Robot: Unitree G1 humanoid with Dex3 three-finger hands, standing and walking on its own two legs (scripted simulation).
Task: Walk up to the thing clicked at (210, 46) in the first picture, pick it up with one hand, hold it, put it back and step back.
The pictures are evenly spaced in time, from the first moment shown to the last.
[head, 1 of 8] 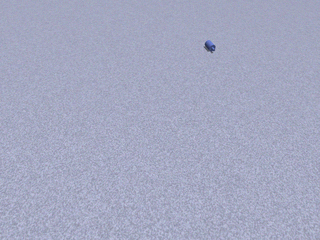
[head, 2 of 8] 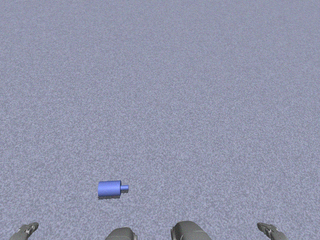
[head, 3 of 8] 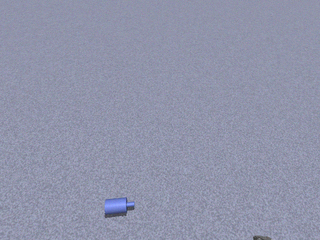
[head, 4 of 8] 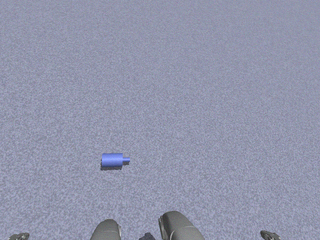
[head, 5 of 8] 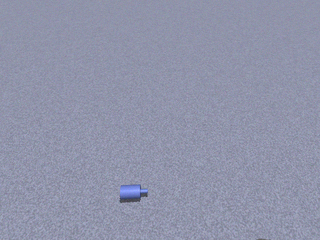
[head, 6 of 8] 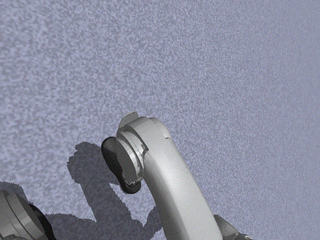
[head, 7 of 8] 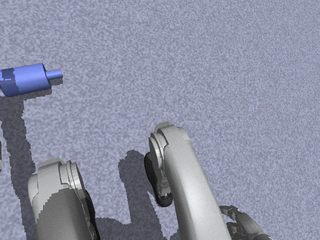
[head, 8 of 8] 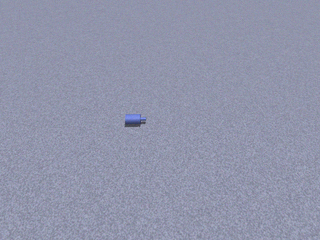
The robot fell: no
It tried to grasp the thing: yes
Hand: left
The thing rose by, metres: 0.65
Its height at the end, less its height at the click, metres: +0.00
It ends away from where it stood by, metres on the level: 0.01
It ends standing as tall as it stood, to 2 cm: yes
